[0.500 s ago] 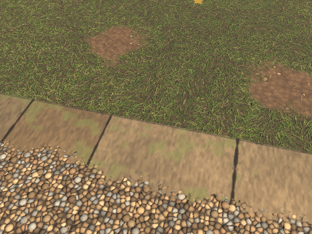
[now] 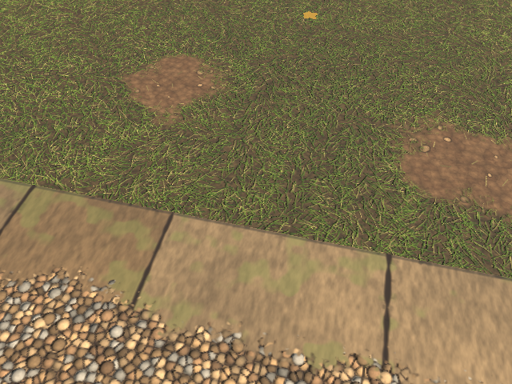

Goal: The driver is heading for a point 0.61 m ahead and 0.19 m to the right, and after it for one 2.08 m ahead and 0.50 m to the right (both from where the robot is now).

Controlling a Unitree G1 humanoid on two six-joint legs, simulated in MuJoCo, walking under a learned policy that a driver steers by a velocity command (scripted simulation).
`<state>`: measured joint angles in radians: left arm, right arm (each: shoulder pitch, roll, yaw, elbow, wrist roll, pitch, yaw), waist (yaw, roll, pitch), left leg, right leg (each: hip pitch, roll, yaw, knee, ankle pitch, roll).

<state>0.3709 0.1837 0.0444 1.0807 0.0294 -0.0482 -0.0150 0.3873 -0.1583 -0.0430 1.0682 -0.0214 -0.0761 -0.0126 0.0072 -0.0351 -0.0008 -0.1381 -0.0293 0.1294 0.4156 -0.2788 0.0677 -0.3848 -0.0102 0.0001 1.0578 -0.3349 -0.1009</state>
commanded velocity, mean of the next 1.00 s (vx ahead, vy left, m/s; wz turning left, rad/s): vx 0.39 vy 0.00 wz -0.51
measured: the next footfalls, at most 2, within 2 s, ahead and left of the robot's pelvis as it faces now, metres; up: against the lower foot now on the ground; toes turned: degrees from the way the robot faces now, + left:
right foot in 0.36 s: +0.32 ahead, -0.07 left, +0.00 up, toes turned -16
left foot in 0.86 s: +0.65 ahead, -0.05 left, +0.00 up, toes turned -30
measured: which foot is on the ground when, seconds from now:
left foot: down 0.00-0.36, up 0.38-0.84, down 0.86-1.00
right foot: up 0.00-0.34, down 0.36-0.86, up 0.88-1.00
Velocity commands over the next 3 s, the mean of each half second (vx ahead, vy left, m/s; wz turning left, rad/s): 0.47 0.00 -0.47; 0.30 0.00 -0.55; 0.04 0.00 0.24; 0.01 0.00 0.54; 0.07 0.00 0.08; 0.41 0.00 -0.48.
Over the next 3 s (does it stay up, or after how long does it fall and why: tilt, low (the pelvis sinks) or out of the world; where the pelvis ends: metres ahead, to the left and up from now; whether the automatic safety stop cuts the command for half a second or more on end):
stays up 0.65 -0.16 -0.02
